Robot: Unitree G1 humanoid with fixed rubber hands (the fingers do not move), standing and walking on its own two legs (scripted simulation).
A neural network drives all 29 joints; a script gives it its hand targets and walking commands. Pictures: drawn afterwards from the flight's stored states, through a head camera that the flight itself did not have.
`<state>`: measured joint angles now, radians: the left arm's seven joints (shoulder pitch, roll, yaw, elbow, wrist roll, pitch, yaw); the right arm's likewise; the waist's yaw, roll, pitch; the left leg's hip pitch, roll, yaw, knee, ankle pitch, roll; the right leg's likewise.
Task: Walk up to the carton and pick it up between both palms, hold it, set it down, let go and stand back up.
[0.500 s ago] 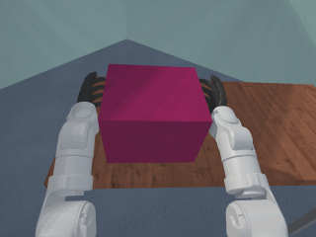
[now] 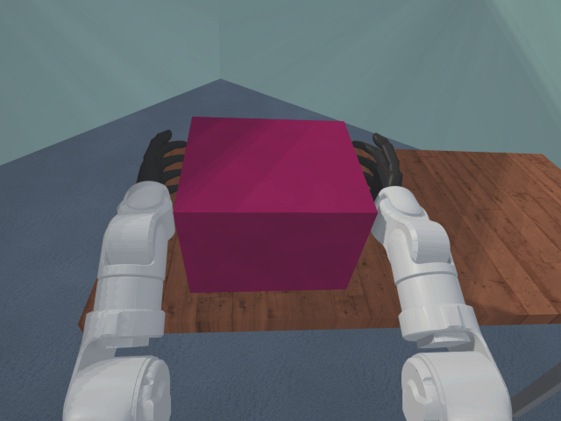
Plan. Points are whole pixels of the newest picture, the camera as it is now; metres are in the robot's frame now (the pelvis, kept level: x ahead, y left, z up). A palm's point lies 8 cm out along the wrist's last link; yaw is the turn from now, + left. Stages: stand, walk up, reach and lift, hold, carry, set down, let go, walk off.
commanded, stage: hold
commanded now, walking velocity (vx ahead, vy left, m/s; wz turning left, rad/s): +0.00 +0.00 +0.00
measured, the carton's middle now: (270, 203) +0.39 +0.02 +0.16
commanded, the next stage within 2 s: set down in 1.64 s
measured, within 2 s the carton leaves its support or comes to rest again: neither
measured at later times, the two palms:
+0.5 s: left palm (155, 180) +0.38 +0.17 +0.20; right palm (385, 181) +0.39 -0.14 +0.21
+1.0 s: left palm (156, 182) +0.38 +0.17 +0.19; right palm (385, 182) +0.39 -0.14 +0.21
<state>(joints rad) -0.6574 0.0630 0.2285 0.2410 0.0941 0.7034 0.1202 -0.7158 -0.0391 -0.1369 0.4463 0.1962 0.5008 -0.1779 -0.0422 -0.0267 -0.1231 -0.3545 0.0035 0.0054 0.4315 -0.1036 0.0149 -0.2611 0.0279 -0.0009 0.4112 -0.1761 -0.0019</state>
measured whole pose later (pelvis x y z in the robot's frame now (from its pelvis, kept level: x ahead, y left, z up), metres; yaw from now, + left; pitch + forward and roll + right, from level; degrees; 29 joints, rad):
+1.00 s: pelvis +0.01 +0.00 +0.00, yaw +0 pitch +2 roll -1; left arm -0.66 0.06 0.23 0.21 0.09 0.74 0.12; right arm -0.73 -0.05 -0.14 0.42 0.21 0.54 -0.18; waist -0.04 -0.03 -0.13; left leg -0.35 0.00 0.01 0.43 -0.11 0.01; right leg -0.26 0.03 0.00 0.41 -0.18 0.00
